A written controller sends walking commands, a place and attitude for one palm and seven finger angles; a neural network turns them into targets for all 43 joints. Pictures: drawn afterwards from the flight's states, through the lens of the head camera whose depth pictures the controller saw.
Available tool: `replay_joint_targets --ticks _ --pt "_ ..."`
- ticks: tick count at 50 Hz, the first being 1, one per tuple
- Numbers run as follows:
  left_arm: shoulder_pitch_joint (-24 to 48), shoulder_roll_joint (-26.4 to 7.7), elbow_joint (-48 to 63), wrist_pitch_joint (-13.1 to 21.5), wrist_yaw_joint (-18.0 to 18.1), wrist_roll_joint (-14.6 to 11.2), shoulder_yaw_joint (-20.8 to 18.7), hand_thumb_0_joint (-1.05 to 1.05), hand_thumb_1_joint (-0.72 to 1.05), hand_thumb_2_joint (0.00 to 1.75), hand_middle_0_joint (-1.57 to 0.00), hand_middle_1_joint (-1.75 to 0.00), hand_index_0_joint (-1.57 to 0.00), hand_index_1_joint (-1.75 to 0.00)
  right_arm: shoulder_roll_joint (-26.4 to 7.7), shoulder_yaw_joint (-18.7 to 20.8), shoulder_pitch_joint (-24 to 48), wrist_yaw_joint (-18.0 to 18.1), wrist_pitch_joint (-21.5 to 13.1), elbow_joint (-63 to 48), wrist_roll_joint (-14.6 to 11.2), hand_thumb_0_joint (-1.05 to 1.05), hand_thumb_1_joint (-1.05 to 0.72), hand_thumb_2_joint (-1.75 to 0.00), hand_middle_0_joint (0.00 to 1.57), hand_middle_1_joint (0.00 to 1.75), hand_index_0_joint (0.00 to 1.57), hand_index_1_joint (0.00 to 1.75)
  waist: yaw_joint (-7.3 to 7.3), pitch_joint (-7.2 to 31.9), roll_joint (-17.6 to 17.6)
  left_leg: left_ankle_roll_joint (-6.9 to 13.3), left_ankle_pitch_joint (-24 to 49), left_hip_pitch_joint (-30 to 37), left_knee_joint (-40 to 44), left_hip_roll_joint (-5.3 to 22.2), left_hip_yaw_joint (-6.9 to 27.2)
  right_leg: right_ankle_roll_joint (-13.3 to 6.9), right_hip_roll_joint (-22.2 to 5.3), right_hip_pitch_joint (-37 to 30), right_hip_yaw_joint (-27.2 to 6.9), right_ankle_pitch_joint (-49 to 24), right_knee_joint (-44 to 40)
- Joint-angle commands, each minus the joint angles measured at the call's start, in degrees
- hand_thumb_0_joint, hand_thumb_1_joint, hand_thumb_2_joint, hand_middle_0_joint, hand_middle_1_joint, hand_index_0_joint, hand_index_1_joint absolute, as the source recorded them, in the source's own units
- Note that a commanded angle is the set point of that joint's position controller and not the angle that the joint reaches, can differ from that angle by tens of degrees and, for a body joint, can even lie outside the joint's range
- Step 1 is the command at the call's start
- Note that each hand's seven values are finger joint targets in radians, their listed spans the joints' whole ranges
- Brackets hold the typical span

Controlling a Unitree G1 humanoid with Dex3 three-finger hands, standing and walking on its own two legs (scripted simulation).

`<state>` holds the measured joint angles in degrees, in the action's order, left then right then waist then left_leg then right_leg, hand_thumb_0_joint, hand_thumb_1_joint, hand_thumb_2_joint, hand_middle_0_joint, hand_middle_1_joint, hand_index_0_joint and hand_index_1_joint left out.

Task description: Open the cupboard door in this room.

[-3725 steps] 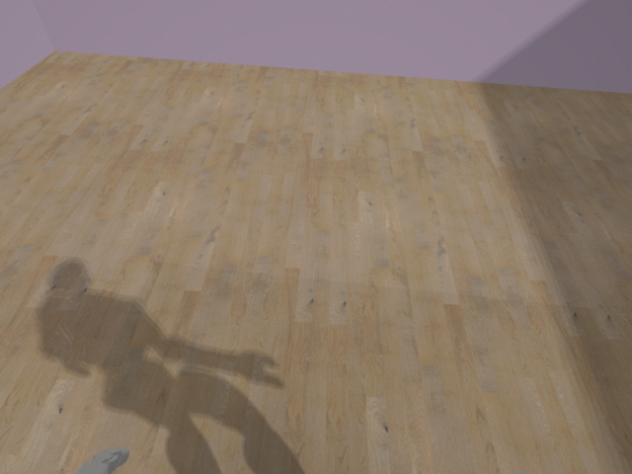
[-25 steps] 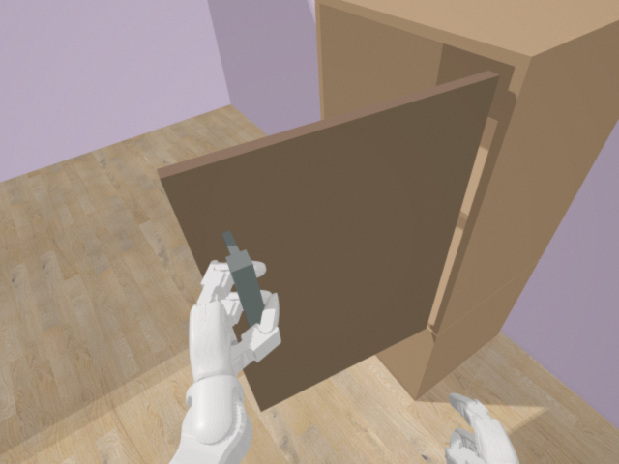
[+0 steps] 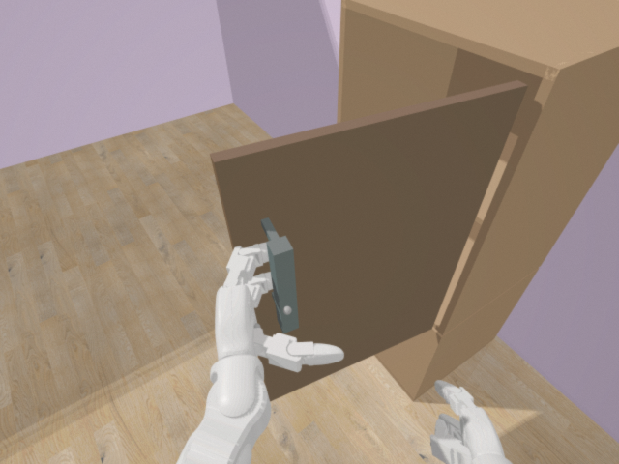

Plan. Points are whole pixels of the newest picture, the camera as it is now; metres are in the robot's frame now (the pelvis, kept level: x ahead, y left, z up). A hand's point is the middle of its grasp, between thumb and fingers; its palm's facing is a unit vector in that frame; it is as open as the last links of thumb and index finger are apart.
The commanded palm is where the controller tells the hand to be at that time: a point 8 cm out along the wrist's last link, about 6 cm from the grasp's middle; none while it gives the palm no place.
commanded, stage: open thumb and fingers to let go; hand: left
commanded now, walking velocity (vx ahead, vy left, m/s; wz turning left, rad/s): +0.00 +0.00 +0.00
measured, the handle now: (278, 277) +0.32 +0.07 +0.10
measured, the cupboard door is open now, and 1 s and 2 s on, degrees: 81 81 81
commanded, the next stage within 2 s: slide the hand sideways off the handle in 0.18 s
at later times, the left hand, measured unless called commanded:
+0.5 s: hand (280, 334) +0.24 +0.06 +0.10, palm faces -0.26 -0.96 -0.06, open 16.5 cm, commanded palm +0.22 +0.09 +0.10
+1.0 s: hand (240, 360) +0.21 +0.09 +0.10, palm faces -0.16 -0.99 -0.04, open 16.3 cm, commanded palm +0.19 +0.15 +0.10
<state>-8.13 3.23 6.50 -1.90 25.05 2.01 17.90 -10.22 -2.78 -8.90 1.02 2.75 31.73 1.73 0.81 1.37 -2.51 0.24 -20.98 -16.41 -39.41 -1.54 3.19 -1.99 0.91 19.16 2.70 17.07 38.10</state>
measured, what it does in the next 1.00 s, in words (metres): stands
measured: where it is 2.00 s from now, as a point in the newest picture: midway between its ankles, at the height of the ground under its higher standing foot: outside the picture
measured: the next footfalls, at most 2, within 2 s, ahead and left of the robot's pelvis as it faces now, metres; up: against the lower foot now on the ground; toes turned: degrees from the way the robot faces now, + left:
none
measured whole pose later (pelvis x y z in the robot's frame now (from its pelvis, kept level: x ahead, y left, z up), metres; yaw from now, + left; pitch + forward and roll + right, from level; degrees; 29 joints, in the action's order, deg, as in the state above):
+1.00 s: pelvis +0.02 +0.00 -0.01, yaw -1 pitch +2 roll -1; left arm -30.6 -9.9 27.0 2.0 -6.1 -6.9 7.6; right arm -13.2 -3.6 -14.8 0.6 -3.7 24.1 -1.3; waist 0.7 4.1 -2.9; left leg 0.6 -26.0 -21.6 -45.9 -1.2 2.6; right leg -1.8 1.3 24.6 2.4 21.8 44.6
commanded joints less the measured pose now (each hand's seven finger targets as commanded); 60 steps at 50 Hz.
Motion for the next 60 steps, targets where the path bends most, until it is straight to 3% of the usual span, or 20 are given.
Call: replay_joint_targets --ticks 1,8,14,15,16,18,21,23,25,30,33,35,42,45,50,52,55,56,57,60 --pt "14.0 7.5 12.6 2.6 1.8 1.7 1.7 0.0 -0.5 0.3 -0.21 -0.65 -0.21 -0.65 -4.2 1.7 8.7 -0.7 -2.3 -9.8 -0.3 0.0 -0.9 -0.9 0.2 0.3 0.2 0.3 0.3 7.2 4.7 0.9 5.8 -0.3 6.5 0.9 -0.6 -0.6 -1.4 -1.4 0.4 -0.5 -6.7" --pt "12.3 8.7 14.6 0.1 3.0 1.1 2.3 0.0 -0.5 0.3 -0.15 -0.3 -0.15 -0.3 -4.1 1.9 9.7 -2.1 -0.3 -10.3 -0.6 0.0 -0.9 -0.9 0.2 0.3 0.2 0.3 1.09 8.7 4.1 0.2 9.1 -1.0 6.2 1.6 -0.3 -1.2 -0.8 -2.1 1.4 -3.7 -4.1" --pt "12.7 10.4 15.3 -1.7 4.7 1.1 3.3 0.0 -0.5 0.3 -0.15 -0.3 -0.15 -0.3 -4.2 2.0 10.9 -3.1 1.1 -10.3 -0.7 0.0 -0.9 -0.9 0.2 0.3 0.2 0.3 1.12 8.8 4.4 -0.2 8.8 -1.7 5.8 2.0 0.0 -1.3 -0.5 -1.1 1.9 -3.0 -2.9" --pt "13.9 3.8 13.6 1.1 -8.3 6.9 14.5 0.0 -0.5 0.3 -0.15 -0.3 -0.15 -0.3 -7.2 2.4 4.6 -3.3 1.3 -8.7 -0.6 0.0 -0.9 -0.9 0.2 0.3 0.2 0.3 -5.64 4.1 5.9 1.4 9.9 0.7 5.5 1.5 -0.3 -0.8 -0.8 1.4 -0.5 -7.1 -3.3" --pt "15.8 -1.6 18.8 3.9 -15.5 4.0 8.7 0.0 -0.5 0.3 -0.15 -0.3 -0.15 -0.3 -6.5 2.8 4.2 -2.5 0.9 -11.8 -1.5 0.0 -0.9 -0.9 0.2 0.3 0.2 0.3 -3.03 10.2 4.3 1.8 10.3 1.0 4.8 1.2 -0.9 -1.0 -1.0 -1.2 -0.3 -9.3 -2.2" --pt "13.9 -4.8 20.8 6.5 -23.3 1.7 7.7 0.0 -0.5 0.3 -0.15 -0.3 -0.15 -0.3 -6.1 2.2 4.6 -1.3 0.1 -13.3 -2.0 0.0 -0.9 -0.9 0.2 0.3 0.2 0.3 -1.86 13.5 3.3 2.2 11.7 0.9 4.0 0.9 -1.1 -1.0 -1.3 -2.9 -1.0 -11.7 -1.0" --pt "9.9 -3.4 20.5 6.5 -30.5 -4.0 7.1 0.0 -0.5 0.3 -0.15 -0.3 -0.15 -0.3 -5.8 1.2 4.7 -1.0 -2.2 -15.5 -3.3 0.0 -0.9 -0.9 0.2 0.3 0.2 0.3 -2.44 9.0 4.8 2.1 7.8 -1.6 4.7 1.1 -0.2 -0.7 -1.0 -1.3 -0.2 -6.6 -1.6" --pt "8.1 -3.1 20.7 5.3 -30.5 -7.4 3.8 0.0 -0.5 0.3 -0.15 -0.3 -0.15 -0.3 -6.0 1.0 5.5 -0.5 -3.7 -15.8 -3.8 0.0 -0.9 -0.9 0.2 0.3 0.2 0.3 -1.99 6.1 6.1 1.9 4.1 -3.2 5.4 1.2 0.3 -0.4 -0.7 0.2 0.4 -1.7 -2.8" --pt "6.6 -3.6 21.7 4.2 -28.5 -8.3 1.3 0.0 -0.5 0.3 -0.15 -0.3 -0.15 -0.3 -6.3 1.0 5.6 -0.4 -5.0 -15.9 -3.8 0.0 -0.9 -0.9 0.2 0.3 0.2 0.3 -1.15 5.4 6.1 1.7 3.1 -3.6 5.7 1.1 0.6 -0.3 -0.6 0.5 0.6 0.3 -3.1" --pt "-1.8 -6.4 24.6 3.5 -24.1 -5.1 -1.9 0.0 -0.5 0.3 -0.15 -0.3 -0.15 -0.3 -6.6 1.6 3.6 -1.3 -6.2 -16.3 -3.1 0.0 -0.9 -0.9 0.2 0.3 0.2 0.3 0.21 7.1 5.4 1.4 7.1 -3.9 4.9 1.2 0.1 -0.4 -0.7 -0.2 0.5 -3.4 -1.5" --pt "-4.2 -8.4 27.2 4.2 -24.1 -3.5 -2.6 0.0 -0.5 0.3 -0.15 -0.3 -0.15 -0.3 -6.5 1.7 2.7 -1.7 -6.1 -17.1 -2.8 0.0 -0.9 -0.9 0.2 0.3 0.2 0.3 -0.1 8.1 5.1 1.7 8.7 -4.1 3.7 0.9 -0.9 -0.3 -0.9 -0.7 -0.3 -6.2 -0.9" --pt "-7.4 -11.5 28.0 4.8 -24.4 -3.5 -5.9 0.0 -0.5 0.3 -0.15 -0.3 -0.15 -0.3 -6.7 1.7 2.4 -1.7 -6.0 -17.2 -2.7 0.0 -0.9 -0.9 0.2 0.3 0.2 0.3 0.6 8.3 4.2 1.7 9.0 -4.9 3.2 0.8 -1.4 -0.5 -0.9 -1.6 -1.0 -7.0 -0.9" --pt "-14.5 -13.0 33.8 7.1 -28.3 -8.0 -9.3 0.0 -0.5 0.3 -0.15 -0.3 -0.15 -0.3 -6.7 1.5 1.2 -1.1 -7.9 -18.1 -3.2 0.0 -0.9 -0.9 0.2 0.3 0.2 0.3 -0.25 8.2 3.4 1.9 9.7 -6.0 1.5 0.8 -2.3 0.1 -0.8 -1.8 -1.7 -10.1 -1.2" --pt "-15.9 -13.9 32.6 7.7 -30.6 -9.2 -10.4 0.0 -0.5 0.3 -0.15 -0.3 -0.15 -0.3 -7.5 1.5 0.5 -0.5 -9.2 -17.7 -3.3 0.0 -0.9 -0.9 0.2 0.3 0.2 0.3 -1.19 5.1 5.3 1.9 7.2 -7.8 0.8 0.7 -2.1 0.4 -0.7 0.0 -2.2 -6.9 -2.2" --pt "-17.2 -15.8 32.7 8.4 -33.2 -10.2 -12.4 0.0 -0.5 0.3 -0.15 -0.3 -0.15 -0.3 -8.4 1.8 -0.9 0.3 -11.3 -17.7 -3.3 0.0 -0.9 -0.9 0.2 0.3 0.2 0.3 -1.64 5.0 4.4 2.0 5.2 -9.2 -0.6 0.5 -1.9 0.7 -0.9 2.2 -2.5 -3.2 -2.1" --pt "-18.9 -16.1 33.4 8.9 -33.7 -10.8 -13.6 0.0 -0.5 0.3 -0.15 -0.3 -0.15 -0.3 -8.3 1.9 -1.1 0.5 -12.3 -17.9 -3.3 0.0 -0.9 -0.9 0.2 0.3 0.2 0.3 -1.07 6.9 4.5 2.0 5.6 -9.4 -1.1 0.4 -1.9 0.8 -1.1 1.5 -2.6 -3.4 -1.6" --pt "-22.1 -19.8 33.8 9.9 -34.1 -11.7 -18.7 0.0 -0.5 0.3 -0.15 -0.3 -0.15 -0.3 -8.4 2.3 -1.6 0.8 -12.9 -17.5 -3.3 0.0 -0.9 -0.9 0.2 0.3 0.2 0.3 0.21 9.6 4.0 1.8 7.9 -9.9 -1.9 0.3 -2.2 0.6 -1.2 -0.5 -3.1 -6.4 -0.6" --pt "-22.5 -18.4 34.5 10.2 -34.5 -12.3 -17.8 0.0 -0.5 0.3 -0.15 -0.3 -0.15 -0.3 -8.1 2.0 -1.3 0.8 -13.3 -17.9 -3.3 0.0 -0.9 -0.9 0.2 0.3 0.2 0.3 0.22 9.9 3.2 1.9 8.1 -10.1 -1.9 0.1 -2.3 0.6 -1.3 -0.8 -3.0 -7.2 -0.4" --pt "-22.9 -19.7 33.7 10.5 -34.6 -12.8 -19.7 0.0 -0.5 0.3 -0.15 -0.3 -0.15 -0.3 -8.1 2.2 -1.5 1.0 -13.4 -17.6 -3.4 0.0 -0.9 -0.9 0.2 0.3 0.2 0.3 0.19 9.3 4.6 1.8 7.9 -10.9 -2.1 0.3 -2.2 0.7 -1.3 -0.8 -3.1 -7.1 -0.4" --pt "-23.4 -19.8 33.2 11.1 -35.6 -13.9 -20.8 0.0 -0.5 0.3 -0.15 -0.3 -0.15 -0.3 -8.4 2.4 -1.3 1.3 -14.1 -17.1 -3.7 0.0 -0.9 -0.9 0.2 0.3 0.2 0.3 0.27 7.9 3.5 1.7 7.4 -11.4 -2.4 0.4 -2.2 0.6 -1.3 0.0 -3.4 -6.1 -0.9"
